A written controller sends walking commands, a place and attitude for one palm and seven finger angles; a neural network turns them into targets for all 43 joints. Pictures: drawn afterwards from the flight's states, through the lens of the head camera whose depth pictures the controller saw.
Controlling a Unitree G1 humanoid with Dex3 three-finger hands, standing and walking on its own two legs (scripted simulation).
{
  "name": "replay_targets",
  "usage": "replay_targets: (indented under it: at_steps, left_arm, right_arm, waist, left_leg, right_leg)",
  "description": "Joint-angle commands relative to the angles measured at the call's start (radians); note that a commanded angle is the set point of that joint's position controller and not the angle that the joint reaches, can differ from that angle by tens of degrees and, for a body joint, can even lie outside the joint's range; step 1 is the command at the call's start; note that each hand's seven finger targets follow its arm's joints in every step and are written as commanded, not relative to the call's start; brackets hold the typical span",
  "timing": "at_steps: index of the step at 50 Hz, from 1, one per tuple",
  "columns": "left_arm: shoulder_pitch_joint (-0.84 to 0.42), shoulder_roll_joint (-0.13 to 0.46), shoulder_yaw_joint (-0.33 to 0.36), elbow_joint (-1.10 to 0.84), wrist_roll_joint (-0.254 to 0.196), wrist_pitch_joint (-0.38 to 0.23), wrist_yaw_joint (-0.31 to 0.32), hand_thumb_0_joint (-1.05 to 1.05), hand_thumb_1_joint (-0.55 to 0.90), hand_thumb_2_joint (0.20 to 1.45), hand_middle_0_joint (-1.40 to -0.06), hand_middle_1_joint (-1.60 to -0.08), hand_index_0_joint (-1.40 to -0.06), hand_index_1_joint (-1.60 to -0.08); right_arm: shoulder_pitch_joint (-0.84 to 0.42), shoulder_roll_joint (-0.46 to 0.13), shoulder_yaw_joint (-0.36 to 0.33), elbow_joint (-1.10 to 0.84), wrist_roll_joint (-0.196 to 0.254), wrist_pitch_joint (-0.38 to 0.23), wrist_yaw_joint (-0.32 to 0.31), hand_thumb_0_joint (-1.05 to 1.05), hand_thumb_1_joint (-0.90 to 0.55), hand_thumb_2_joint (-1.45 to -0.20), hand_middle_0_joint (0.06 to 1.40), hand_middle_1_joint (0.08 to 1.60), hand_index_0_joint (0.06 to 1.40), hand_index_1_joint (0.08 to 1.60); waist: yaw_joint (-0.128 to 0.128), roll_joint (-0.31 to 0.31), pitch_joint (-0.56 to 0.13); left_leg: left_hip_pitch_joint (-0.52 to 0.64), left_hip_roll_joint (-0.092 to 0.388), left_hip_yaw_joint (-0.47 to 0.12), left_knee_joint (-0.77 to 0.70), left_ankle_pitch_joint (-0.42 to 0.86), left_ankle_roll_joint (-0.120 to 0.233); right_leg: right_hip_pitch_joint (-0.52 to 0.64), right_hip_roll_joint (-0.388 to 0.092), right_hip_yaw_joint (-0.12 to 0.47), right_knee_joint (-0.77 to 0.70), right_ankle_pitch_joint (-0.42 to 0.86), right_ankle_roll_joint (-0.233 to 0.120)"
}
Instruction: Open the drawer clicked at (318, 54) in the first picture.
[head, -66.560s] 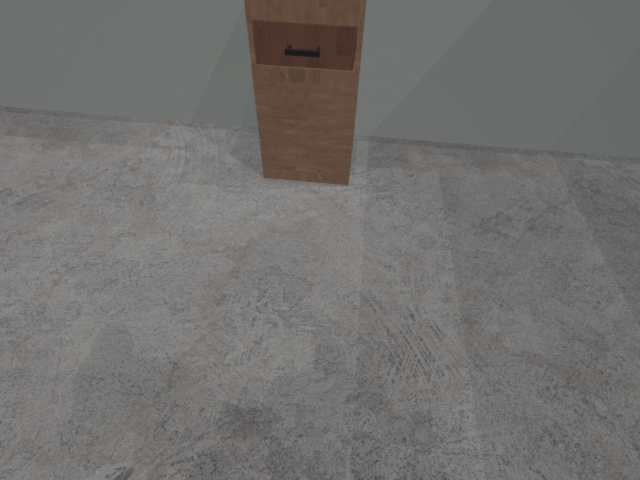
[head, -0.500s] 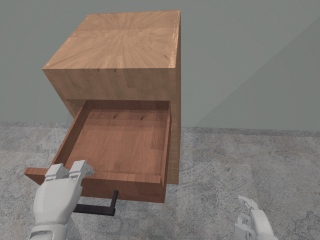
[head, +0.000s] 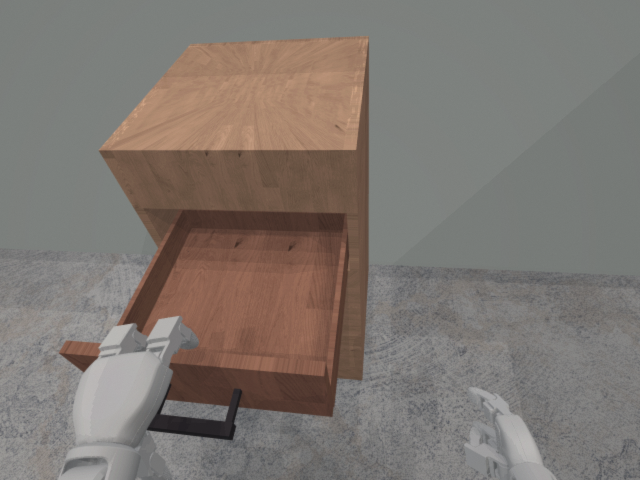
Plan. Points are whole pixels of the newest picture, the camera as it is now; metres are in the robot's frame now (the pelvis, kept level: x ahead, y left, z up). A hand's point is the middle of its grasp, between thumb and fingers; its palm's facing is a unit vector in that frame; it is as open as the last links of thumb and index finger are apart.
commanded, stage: draw the hand back to the body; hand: left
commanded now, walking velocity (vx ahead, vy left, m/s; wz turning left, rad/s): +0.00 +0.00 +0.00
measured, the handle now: (194, 410) +0.22 +0.24 -0.09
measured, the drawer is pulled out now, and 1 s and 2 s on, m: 0.30 0.30 0.30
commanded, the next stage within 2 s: step back with the hand held close in 1.64 s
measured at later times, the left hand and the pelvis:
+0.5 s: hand (114, 411) +0.16 +0.24 +0.08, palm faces +0.04 -0.11 -0.99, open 13.8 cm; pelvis -0.01 +0.01 +0.01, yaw +0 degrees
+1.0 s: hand (94, 353) +0.19 +0.23 +0.16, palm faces +0.37 -0.85 -0.38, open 12.5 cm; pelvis +0.01 +0.01 +0.02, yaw +2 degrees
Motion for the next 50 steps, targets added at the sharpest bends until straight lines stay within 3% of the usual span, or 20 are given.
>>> replay_targets:
  at_steps: [1,4,8,10,15,18,21,28,29,32,33,34,35,37,39,42,43,45,47,50]
  left_arm:
    - [-0.055,0.169,0.117,-0.209,0.019,-0.036,0.027,0.0,-0.5,0.3,-0.3,-1.2,-0.3,-1.2]
    - [-0.016,0.203,0.175,-0.25,0.016,-0.065,0.052,0.0,-0.5,0.3,-0.3,-1.2,-0.3,-1.2]
    - [-0.058,0.211,0.196,-0.278,0.007,-0.074,0.07,0.0,-0.5,0.3,-0.3,-1.2,-0.3,-1.2]
    - [0.004,0.216,0.219,-0.241,-0.014,-0.071,0.065,0.0,-0.5,0.3,-0.3,-1.2,-0.3,-1.2]
    - [0.024,0.217,0.205,-0.243,-0.054,-0.041,0.01,0.0,-0.5,0.3,-0.3,-1.2,-0.3,-1.2]
    - [0.025,0.227,0.197,-0.288,-0.062,-0.038,-0.013,0.0,-0.5,0.3,-0.3,-1.2,-0.3,-1.2]
    - [0.013,0.252,0.219,-0.308,-0.059,-0.056,-0.021,0.0,-0.5,0.3,-0.3,-1.2,-0.3,-1.2]
    - [-0.008,0.298,0.294,-0.319,-0.061,-0.073,-0.005,0.0,-0.5,0.3,-0.3,-1.2,-0.3,-1.2]
    - [-0.003,0.294,0.293,-0.304,-0.069,-0.072,-0.011,0.0,-0.5,0.3,-0.3,-1.2,-0.3,-1.2]
    - [0.031,0.298,0.302,-0.317,-0.091,-0.058,-0.031,0.0,-0.5,0.3,-0.3,-1.2,-0.3,-1.2]
    - [0.012,-0.106,0.182,-0.25,-0.813,-0.098,-0.081,0.0,-0.465,0.315,-0.298,-1.178,-0.298,-1.178]
    - [0.026,0.005,0.223,-0.267,-0.853,-0.133,-0.093,0.0,-0.43,0.33,-0.295,-1.155,-0.295,-1.155]
    - [0.038,0.035,0.259,-0.27,-0.859,-0.147,-0.091,0.0,-0.395,0.345,-0.292,-1.133,-0.292,-1.133]
    - [-0.008,0.114,0.338,-0.347,-0.925,-0.181,-0.083,0.0,-0.325,0.375,-0.287,-1.087,-0.287,-1.087]
    - [-0.031,0.097,0.326,-0.406,-0.945,-0.202,-0.083,0.0,-0.255,0.405,-0.282,-1.043,-0.282,-1.043]
    - [-0.031,0.121,0.363,-0.428,-0.961,-0.205,-0.09,0.0,-0.15,0.45,-0.275,-0.975,-0.275,-0.975]
    - [-0.042,0.1,0.348,-0.43,-0.971,-0.21,-0.097,0.0,-0.115,0.465,-0.273,-0.952,-0.273,-0.952]
    - [-0.04,0.089,0.352,-0.429,-0.982,-0.219,-0.107,0.0,-0.045,0.495,-0.268,-0.908,-0.268,-0.908]
    - [-0.001,0.075,0.366,-0.374,-0.988,-0.216,-0.12,0.0,0.025,0.525,-0.262,-0.863,-0.262,-0.863]
    - [-0.002,0.072,0.379,-0.386,-1.005,-0.227,-0.136,0.0,0.13,0.57,-0.255,-0.795,-0.255,-0.795]
  right_arm:
    - [-0.127,-0.078,-0.034,-0.18,-0.004,-0.05,-0.007,0.0,-0.9,-0.9,0.2,0.3,0.2,0.3]
    - [-0.116,-0.077,-0.038,-0.181,-0.01,-0.055,-0.014,0.0,-0.9,-0.9,0.2,0.3,0.2,0.3]
    - [-0.121,-0.078,-0.042,-0.172,-0.015,-0.049,-0.017,0.0,-0.9,-0.9,0.2,0.3,0.2,0.3]
    - [-0.125,-0.08,-0.046,-0.172,-0.007,-0.049,-0.018,0.0,-0.9,-0.9,0.2,0.3,0.2,0.3]
    - [-0.138,-0.093,-0.045,-0.181,0.007,-0.04,-0.016,0.0,-0.9,-0.9,0.2,0.3,0.2,0.3]
    - [-0.131,-0.096,-0.038,-0.193,0.006,-0.043,-0.019,0.0,-0.9,-0.9,0.2,0.3,0.2,0.3]
    - [-0.119,-0.099,-0.037,-0.2,0.002,-0.041,-0.024,0.0,-0.9,-0.9,0.2,0.3,0.2,0.3]
    - [-0.116,-0.096,-0.033,-0.193,0.005,-0.04,-0.032,0.0,-0.9,-0.9,0.2,0.3,0.2,0.3]
    - [-0.12,-0.093,-0.035,-0.192,0.007,-0.041,-0.032,0.0,-0.9,-0.9,0.2,0.3,0.2,0.3]
    - [-0.137,-0.099,-0.034,-0.204,0.016,-0.041,-0.033,0.0,-0.9,-0.9,0.2,0.3,0.2,0.3]
    - [-0.038,-0.011,-0.031,-0.223,0.041,-0.124,-0.061,0.0,-0.9,-0.9,0.2,0.3,0.2,0.3]
    - [-0.048,-0.043,-0.028,-0.208,0.042,-0.176,-0.082,0.0,-0.9,-0.9,0.2,0.3,0.2,0.3]
    - [-0.059,-0.041,-0.022,-0.196,0.044,-0.198,-0.091,0.0,-0.9,-0.9,0.2,0.3,0.2,0.3]
    - [-0.071,-0.047,-0.01,-0.167,0.026,-0.226,-0.122,0.0,-0.9,-0.9,0.2,0.3,0.2,0.3]
    - [-0.047,-0.047,-0.003,-0.152,0.015,-0.271,-0.129,0.0,-0.9,-0.9,0.2,0.3,0.2,0.3]
    - [-0.052,-0.048,0.0,-0.116,0.008,-0.302,-0.121,0.0,-0.9,-0.9,0.2,0.3,0.2,0.3]
    - [-0.049,-0.042,0.004,-0.111,0.008,-0.309,-0.117,0.0,-0.9,-0.9,0.2,0.3,0.2,0.3]
    - [-0.051,-0.042,0.0,-0.105,0.008,-0.318,-0.11,0.0,-0.9,-0.9,0.2,0.3,0.2,0.3]
    - [-0.065,-0.045,-0.008,-0.094,0.007,-0.315,-0.104,0.0,-0.9,-0.9,0.2,0.3,0.2,0.3]
    - [-0.073,-0.05,-0.018,-0.094,0.01,-0.309,-0.098,0.0,-0.9,-0.9,0.2,0.3,0.2,0.3]
  waist:
    - [0.003,-0.08,-0.12]
    - [0.014,-0.046,-0.157]
    - [-0.006,-0.034,-0.122]
    - [-0.001,-0.079,-0.104]
    - [-0.001,-0.111,-0.088]
    - [0.001,-0.058,-0.103]
    - [0.004,-0.089,-0.083]
    - [0.008,-0.026,-0.066]
    - [0.006,-0.033,-0.035]
    - [0.011,-0.022,-0.064]
    - [-0.099,-0.124,0.004]
    - [-0.072,-0.175,-0.012]
    - [-0.064,-0.141,0.013]
    - [-0.046,-0.131,0.012]
    - [-0.046,-0.013,0.012]
    - [-0.036,0.051,0.076]
    - [-0.044,0.082,0.102]
    - [-0.044,0.056,0.102]
    - [-0.04,-0.025,0.114]
    - [-0.041,-0.067,0.059]
  left_leg:
    - [0.0,-0.008,-0.02,-0.072,0.289,0.02]
    - [0.022,-0.007,-0.018,-0.062,0.315,0.016]
    - [0.025,-0.006,-0.022,-0.059,0.302,0.017]
    - [0.01,-0.004,-0.025,-0.064,0.298,0.019]
    - [0.0,0.001,-0.026,-0.095,0.278,0.021]
    - [0.025,0.005,-0.023,-0.104,0.29,0.022]
    - [0.028,0.012,-0.028,-0.111,0.275,0.021]
    - [0.052,0.014,-0.035,-0.129,0.263,0.017]
    - [0.045,0.015,-0.038,-0.131,0.26,0.016]
    - [0.063,0.018,-0.043,-0.146,0.284,0.012]
    - [0.175,0.049,-0.071,-0.167,0.259,0.038]
    - [0.178,0.059,-0.079,-0.182,0.255,0.04]
    - [0.174,0.054,-0.074,-0.193,0.232,0.038]
    - [0.175,0.045,-0.074,-0.22,0.278,0.029]
    - [0.184,0.038,-0.067,-0.239,0.354,0.014]
    - [0.168,0.036,-0.069,-0.258,0.404,-0.002]
    - [0.163,0.036,-0.071,-0.269,0.404,-0.008]
    - [0.168,0.039,-0.075,-0.274,0.425,-0.012]
    - [0.172,0.044,-0.072,-0.274,0.443,-0.007]
    - [0.188,0.043,-0.063,-0.276,0.444,0.001]
  right_leg:
    - [0.146,-0.016,0.053,-0.11,0.288,-0.002]
    - [0.162,-0.018,0.064,-0.109,0.32,-0.007]
    - [0.13,-0.022,0.073,-0.124,0.304,-0.008]
    - [0.143,-0.022,0.065,-0.128,0.319,-0.003]
    - [0.158,-0.027,0.045,-0.145,0.286,0.008]
    - [0.167,-0.032,0.042,-0.154,0.272,0.007]
    - [0.151,-0.029,0.032,-0.166,0.227,0.008]
    - [0.153,-0.03,0.039,-0.191,0.186,-0.001]
    - [0.146,-0.029,0.032,-0.194,0.183,-0.001]
    - [0.176,-0.025,0.04,-0.201,0.199,-0.002]
    - [0.239,-0.015,-0.03,-0.178,0.167,0.008]
    - [0.247,-0.019,-0.029,-0.183,0.144,0.015]
    - [0.24,-0.017,-0.026,-0.201,0.124,0.015]
    - [0.281,-0.036,-0.031,-0.235,0.167,0.017]
    - [0.311,-0.043,-0.03,-0.238,0.222,0.009]
    - [0.324,-0.043,-0.031,-0.272,0.255,-0.001]
    - [0.322,-0.044,-0.032,-0.271,0.254,-0.002]
    - [0.336,-0.041,-0.036,-0.274,0.273,-0.002]
    - [0.338,-0.032,-0.038,-0.291,0.301,0.0]
    - [0.368,-0.036,-0.033,-0.289,0.328,0.008]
